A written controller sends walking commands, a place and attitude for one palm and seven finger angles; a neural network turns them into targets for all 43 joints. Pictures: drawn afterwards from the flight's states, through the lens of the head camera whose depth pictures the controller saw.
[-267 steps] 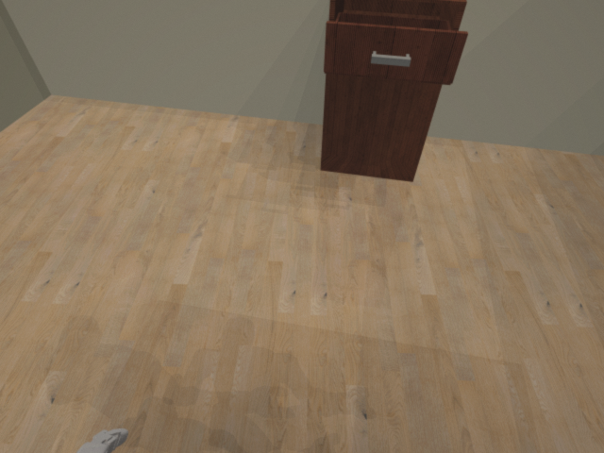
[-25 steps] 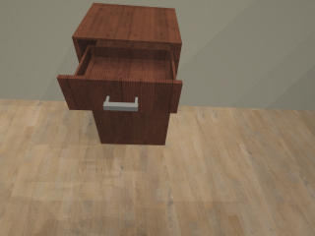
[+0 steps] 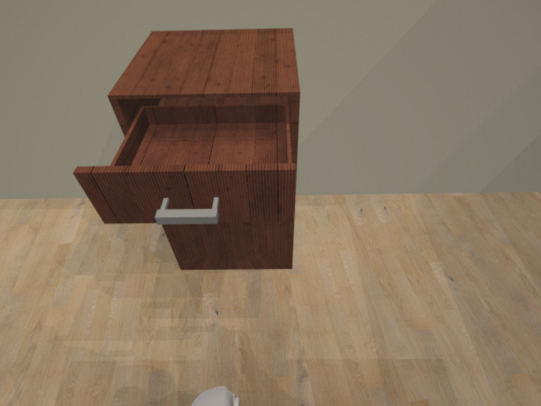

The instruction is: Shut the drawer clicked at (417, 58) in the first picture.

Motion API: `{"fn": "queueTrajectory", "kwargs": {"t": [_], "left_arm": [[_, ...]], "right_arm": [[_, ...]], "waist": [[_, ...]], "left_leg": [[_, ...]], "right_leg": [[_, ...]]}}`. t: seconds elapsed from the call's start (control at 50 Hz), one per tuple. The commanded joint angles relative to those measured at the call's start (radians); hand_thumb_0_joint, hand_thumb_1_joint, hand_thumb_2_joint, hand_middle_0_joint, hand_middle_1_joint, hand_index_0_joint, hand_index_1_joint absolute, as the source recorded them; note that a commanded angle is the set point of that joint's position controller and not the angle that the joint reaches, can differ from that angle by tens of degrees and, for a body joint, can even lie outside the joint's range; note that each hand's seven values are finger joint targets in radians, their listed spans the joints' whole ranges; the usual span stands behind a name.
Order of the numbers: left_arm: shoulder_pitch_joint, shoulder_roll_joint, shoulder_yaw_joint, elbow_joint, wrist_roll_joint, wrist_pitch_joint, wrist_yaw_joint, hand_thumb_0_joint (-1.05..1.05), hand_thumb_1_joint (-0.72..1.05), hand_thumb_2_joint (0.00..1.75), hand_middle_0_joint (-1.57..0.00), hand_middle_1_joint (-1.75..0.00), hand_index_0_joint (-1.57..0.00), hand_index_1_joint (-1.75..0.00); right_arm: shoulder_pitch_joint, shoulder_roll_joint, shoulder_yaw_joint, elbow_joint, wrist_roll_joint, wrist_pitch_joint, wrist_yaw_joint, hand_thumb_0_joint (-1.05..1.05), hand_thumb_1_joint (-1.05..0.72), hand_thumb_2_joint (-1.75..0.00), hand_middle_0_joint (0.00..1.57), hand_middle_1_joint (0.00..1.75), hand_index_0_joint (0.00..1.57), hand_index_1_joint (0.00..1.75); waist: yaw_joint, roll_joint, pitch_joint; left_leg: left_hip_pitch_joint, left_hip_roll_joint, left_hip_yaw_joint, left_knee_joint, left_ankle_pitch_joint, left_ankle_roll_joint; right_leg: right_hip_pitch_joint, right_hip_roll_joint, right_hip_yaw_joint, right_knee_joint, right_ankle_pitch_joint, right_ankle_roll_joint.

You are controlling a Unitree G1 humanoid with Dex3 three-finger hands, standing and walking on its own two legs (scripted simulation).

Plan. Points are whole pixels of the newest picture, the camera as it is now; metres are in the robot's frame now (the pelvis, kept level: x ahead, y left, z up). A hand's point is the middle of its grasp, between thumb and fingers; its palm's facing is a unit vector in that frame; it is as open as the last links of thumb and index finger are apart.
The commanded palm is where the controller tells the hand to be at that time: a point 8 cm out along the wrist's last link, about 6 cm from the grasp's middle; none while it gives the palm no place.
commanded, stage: take the last steps up to it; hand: left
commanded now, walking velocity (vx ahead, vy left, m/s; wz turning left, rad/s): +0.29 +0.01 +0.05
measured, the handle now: (189, 209) +0.50 +0.20 -0.03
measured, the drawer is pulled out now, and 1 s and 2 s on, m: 0.28 0.28 0.28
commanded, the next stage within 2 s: come to a stop and stand still in 0.38 s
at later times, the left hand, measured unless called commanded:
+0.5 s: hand (146, 388) +0.19 +0.25 -0.18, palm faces +0.06 -0.98 -0.18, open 7.3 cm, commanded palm none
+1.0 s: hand (163, 357) +0.25 +0.23 -0.18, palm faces +0.04 -0.97 -0.23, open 7.3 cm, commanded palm none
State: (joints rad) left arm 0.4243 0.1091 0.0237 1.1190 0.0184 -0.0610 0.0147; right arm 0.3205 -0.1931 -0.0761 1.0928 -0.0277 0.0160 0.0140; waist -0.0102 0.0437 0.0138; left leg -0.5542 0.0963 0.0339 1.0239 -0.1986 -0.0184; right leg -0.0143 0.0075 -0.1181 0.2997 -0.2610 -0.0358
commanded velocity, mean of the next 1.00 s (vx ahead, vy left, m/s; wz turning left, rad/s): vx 0.01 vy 0.02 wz -0.01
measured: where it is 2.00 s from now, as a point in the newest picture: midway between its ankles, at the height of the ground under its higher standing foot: outside the picture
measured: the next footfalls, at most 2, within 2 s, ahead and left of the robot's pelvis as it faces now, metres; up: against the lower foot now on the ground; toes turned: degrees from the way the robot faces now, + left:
left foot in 0.22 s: +0.19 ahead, +0.15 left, +0.00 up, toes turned +8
right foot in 0.66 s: +0.29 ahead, -0.08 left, +0.00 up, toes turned -6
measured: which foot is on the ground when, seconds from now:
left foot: up 0.00-0.20, down 0.22-0.68, up 0.70-1.00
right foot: down 0.00-0.22, up 0.24-0.64, down 0.66-1.00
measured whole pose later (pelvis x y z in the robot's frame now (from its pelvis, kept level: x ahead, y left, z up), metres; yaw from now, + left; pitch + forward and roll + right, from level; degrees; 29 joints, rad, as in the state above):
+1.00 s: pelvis +0.17 +0.05 -0.01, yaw +1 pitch +0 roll +1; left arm 0.12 0.16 0.05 1.03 0.04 0.02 0.04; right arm 0.23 -0.17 -0.06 1.05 0.00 0.04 -0.02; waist 0.00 0.00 0.08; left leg -0.29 0.02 0.04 0.78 -0.47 -0.04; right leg -0.35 -0.07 -0.08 0.51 -0.15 -0.01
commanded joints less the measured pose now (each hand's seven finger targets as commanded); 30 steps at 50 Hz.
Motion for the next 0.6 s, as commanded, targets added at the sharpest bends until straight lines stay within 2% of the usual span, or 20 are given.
{"fn": "queueTrajectory", "kwargs": {"t": [0.0, 0.04, 0.1, 0.12, 0.14, 0.16, 0.18, 0.2, 0.22, 0.24, 0.26, 0.28, 0.32, 0.36, 0.4, 0.46, 0.48, 0.52, 0.56, 0.58], "left_arm": [[0.084, 0.13, 0.02, -0.009, 0.004, -0.027, 0.015, 0.0, 0.9, 0.9, -0.2, -0.3, -0.2, -0.3], [0.093, 0.139, 0.022, 0.003, 0.008, -0.024, 0.016, 0.0, 0.9, 0.9, -0.2, -0.3, -0.2, -0.3], [0.111, 0.15, 0.026, 0.02, 0.01, -0.014, 0.018, 0.0, 0.9, 0.9, -0.2, -0.3, -0.2, -0.3], [0.11, 0.152, 0.028, 0.024, 0.009, -0.012, 0.019, 0.0, 0.9, 0.9, -0.2, -0.3, -0.2, -0.3], [0.097, 0.153, 0.029, 0.023, 0.009, -0.009, 0.018, 0.0, 0.9, 0.9, -0.2, -0.3, -0.2, -0.3], [0.08, 0.152, 0.031, 0.019, 0.003, -0.007, 0.018, 0.0, 0.9, 0.9, -0.2, -0.3, -0.2, -0.3], [0.106, 0.121, 0.027, 0.017, -0.005, -0.006, 0.014, 0.0, 0.9, 0.9, -0.2, -0.3, -0.2, -0.3], [0.143, 0.068, 0.017, 0.003, -0.017, -0.006, 0.007, 0.0, 0.9, 0.9, -0.2, -0.3, -0.2, -0.3], [0.097, 0.088, 0.018, -0.021, -0.009, -0.002, 0.012, 0.0, 0.9, 0.9, -0.2, -0.3, -0.2, -0.3], [0.058, 0.089, 0.019, -0.039, -0.007, 0.006, 0.014, 0.0, 0.9, 0.9, -0.2, -0.3, -0.2, -0.3], [0.012, 0.08, 0.021, -0.034, -0.004, 0.008, 0.013, 0.0, 0.9, 0.9, -0.2, -0.3, -0.2, -0.3], [-0.019, 0.079, 0.029, -0.026, 0.001, 0.013, 0.005, 0.0, 0.9, 0.9, -0.2, -0.3, -0.2, -0.3], [0.002, 0.053, 0.03, -0.017, 0.007, 0.029, -0.004, 0.0, 0.9, 0.9, -0.2, -0.3, -0.2, -0.3], [0.037, 0.042, 0.029, -0.016, 0.006, 0.044, -0.003, 0.0, 0.9, 0.9, -0.2, -0.3, -0.2, -0.3], [0.015, 0.046, 0.034, -0.032, 0.01, 0.057, -0.002, 0.0, 0.9, 0.9, -0.2, -0.3, -0.2, -0.3], [-0.061, 0.062, 0.035, -0.075, 0.012, 0.065, -0.007, 0.0, 0.9, 0.9, -0.2, -0.3, -0.2, -0.3], [-0.09, 0.063, 0.032, -0.082, 0.011, 0.067, -0.004, 0.0, 0.9, 0.9, -0.2, -0.3, -0.2, -0.3], [-0.128, 0.061, 0.024, -0.094, 0.005, 0.069, 0.005, 0.0, 0.9, 0.9, -0.2, -0.3, -0.2, -0.3], [-0.134, 0.063, 0.019, -0.095, 0.004, 0.068, 0.012, 0.0, 0.9, 0.9, -0.2, -0.3, -0.2, -0.3], [-0.125, 0.07, 0.02, -0.092, 0.004, 0.067, 0.014, 0.0, 0.9, 0.9, -0.2, -0.3, -0.2, -0.3]], "right_arm": [[-0.13, -0.01, 0.006, -0.098, 0.005, -0.027, 0.008, 0.0, -0.9, -0.9, 0.2, 0.3, 0.2, 0.3], [-0.181, 0.002, 0.013, -0.115, 0.008, -0.034, 0.013, 0.0, -0.9, -0.9, 0.2, 0.3, 0.2, 0.3], [-0.215, 0.014, 0.022, -0.125, 0.01, -0.048, 0.015, 0.0, -0.9, -0.9, 0.2, 0.3, 0.2, 0.3], [-0.2, 0.011, 0.021, -0.122, 0.01, -0.053, 0.012, 0.0, -0.9, -0.9, 0.2, 0.3, 0.2, 0.3], [-0.136, -0.001, 0.016, -0.104, 0.007, -0.059, 0.005, 0.0, -0.9, -0.9, 0.2, 0.3, 0.2, 0.3], [-0.015, -0.026, 0.011, -0.066, 0.003, -0.066, -0.004, 0.0, -0.9, -0.9, 0.2, 0.3, 0.2, 0.3], [0.116, -0.096, -0.003, -0.031, -0.005, -0.074, -0.016, 0.0, -0.9, -0.9, 0.2, 0.3, 0.2, 0.3], [0.211, -0.199, -0.025, -0.013, -0.008, -0.081, -0.028, 0.0, -0.9, -0.9, 0.2, 0.3, 0.2, 0.3], [0.228, -0.216, -0.022, -0.007, 0.009, -0.069, -0.035, 0.0, -0.9, -0.9, 0.2, 0.3, 0.2, 0.3], [0.155, -0.205, -0.02, -0.025, 0.011, -0.068, -0.038, 0.0, -0.9, -0.9, 0.2, 0.3, 0.2, 0.3], [0.081, -0.15, -0.012, -0.04, 0.011, -0.075, -0.042, 0.0, -0.9, -0.9, 0.2, 0.3, 0.2, 0.3], [0.016, -0.093, 0.003, -0.052, 0.009, -0.079, -0.042, 0.0, -0.9, -0.9, 0.2, 0.3, 0.2, 0.3], [-0.01, -0.043, 0.023, -0.055, 0.01, -0.092, -0.043, 0.0, -0.9, -0.9, 0.2, 0.3, 0.2, 0.3], [-0.024, -0.034, 0.027, -0.054, 0.014, -0.098, -0.044, 0.0, -0.9, -0.9, 0.2, 0.3, 0.2, 0.3], [-0.019, -0.029, 0.018, -0.067, 0.011, -0.097, -0.044, 0.0, -0.9, -0.9, 0.2, 0.3, 0.2, 0.3], [-0.016, -0.045, 0.019, -0.072, 0.008, -0.091, -0.041, 0.0, -0.9, -0.9, 0.2, 0.3, 0.2, 0.3], [-0.02, -0.045, 0.02, -0.071, 0.005, -0.086, -0.043, 0.0, -0.9, -0.9, 0.2, 0.3, 0.2, 0.3], [-0.029, -0.053, 0.024, -0.068, 0.001, -0.077, -0.047, 0.0, -0.9, -0.9, 0.2, 0.3, 0.2, 0.3], [-0.024, -0.064, 0.025, -0.055, -0.001, -0.066, -0.05, 0.0, -0.9, -0.9, 0.2, 0.3, 0.2, 0.3], [-0.021, -0.068, 0.024, -0.047, 0.001, -0.057, -0.052, 0.0, -0.9, -0.9, 0.2, 0.3, 0.2, 0.3]], "waist": [[0.032, -0.154, 0.151], [0.04, -0.17, 0.158], [0.054, -0.188, 0.137], [0.044, -0.201, 0.126], [0.01, -0.183, 0.098], [-0.044, -0.142, 0.034], [-0.086, -0.01, -0.081], [-0.092, 0.231, -0.2], [-0.095, 0.189, -0.209], [-0.071, 0.114, -0.131], [-0.061, 0.093, -0.07], [-0.033, 0.065, 0.026], [0.009, 0.049, 0.061], [0.04, 0.048, 0.036], [0.04, 0.046, 0.036], [0.039, 0.051, 0.077], [0.033, 0.037, 0.083], [0.028, 0.048, 0.072], [0.025, 0.046, 0.063], [0.029, 0.049, 0.049]], "left_leg": [[-0.117, 0.025, 0.024, -0.107, 0.014, -0.004], [-0.067, 0.014, 0.05, -0.214, -0.008, 0.008], [0.042, -0.025, 0.085, -0.336, -0.036, 0.034], [0.1, -0.035, 0.089, -0.372, -0.041, 0.043], [0.216, -0.065, 0.109, -0.429, -0.019, 0.054], [0.383, -0.081, 0.103, -0.511, 0.041, 0.062], [0.617, 0.022, 0.002, -0.533, 0.13, 0.089], [0.815, 0.296, -0.355, -0.601, 0.294, 0.192], [0.776, 0.36, -0.429, -0.688, 0.325, 0.245], [0.662, 0.367, -0.395, -0.715, 0.246, 0.262], [0.558, 0.326, -0.331, -0.74, 0.235, 0.245], [0.446, 0.28, -0.25, -0.768, 0.228, 0.219], [0.338, 0.21, -0.125, -0.788, 0.329, 0.182], [0.319, 0.183, -0.051, -0.795, 0.382, 0.178], [0.329, 0.179, -0.036, -0.816, 0.338, 0.189], [0.32, 0.176, -0.035, -0.844, 0.244, 0.199], [0.324, 0.178, -0.034, -0.827, 0.298, 0.2], [0.345, 0.175, -0.015, -0.762, 0.473, 0.19], [0.349, 0.167, -0.016, -0.707, 0.517, 0.171], [0.356, 0.159, -0.012, -0.673, 0.489, 0.156]], "right_leg": [[-0.046, -0.284, 0.165, -0.142, 0.242, -0.108], [-0.053, -0.284, 0.151, -0.121, 0.29, -0.11], [-0.039, -0.273, 0.121, -0.058, 0.387, -0.094], [-0.046, -0.275, 0.116, -0.021, 0.426, -0.089], [-0.077, -0.256, 0.095, 0.062, 0.49, -0.077], [-0.112, -0.22, 0.058, 0.224, 0.529, -0.055], [-0.227, -0.161, 0.027, 0.439, 0.364, -0.022], [-0.461, -0.032, -0.029, 0.724, -0.194, 0.024], [-0.511, -0.027, 0.072, 0.891, -0.336, 0.008], [-0.535, -0.064, 0.096, 0.968, -0.311, 0.001], [-0.56, -0.096, 0.11, 0.991, -0.224, 0.008], [-0.548, -0.125, 0.122, 0.971, -0.155, 0.015], [-0.479, -0.13, 0.11, 0.903, -0.085, 0.031], [-0.447, -0.125, 0.1, 0.854, -0.043, 0.041], [-0.473, -0.129, 0.1, 0.801, -0.004, 0.052], [-0.489, -0.137, 0.096, 0.682, 0.027, 0.054], [-0.473, -0.135, 0.094, 0.616, 0.025, 0.058], [-0.401, -0.119, 0.083, 0.484, 0.018, 0.061], [-0.318, -0.087, 0.059, 0.386, 0.01, 0.056], [-0.276, -0.079, 0.055, 0.324, 0.042, 0.056]]}}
